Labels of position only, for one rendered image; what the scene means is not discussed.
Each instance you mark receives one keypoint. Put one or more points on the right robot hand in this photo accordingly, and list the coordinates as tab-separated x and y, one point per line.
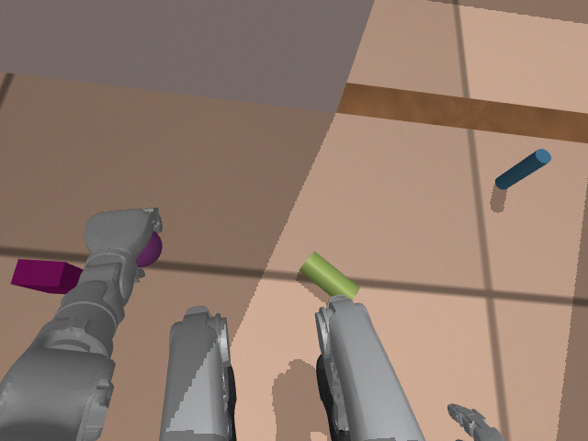
475	425

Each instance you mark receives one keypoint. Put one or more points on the right robot foot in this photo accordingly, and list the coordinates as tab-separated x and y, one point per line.
328	402

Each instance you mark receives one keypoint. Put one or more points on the left robot arm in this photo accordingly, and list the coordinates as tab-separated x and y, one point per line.
60	388

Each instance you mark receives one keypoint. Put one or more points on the left robot hand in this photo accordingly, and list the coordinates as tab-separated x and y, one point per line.
127	230

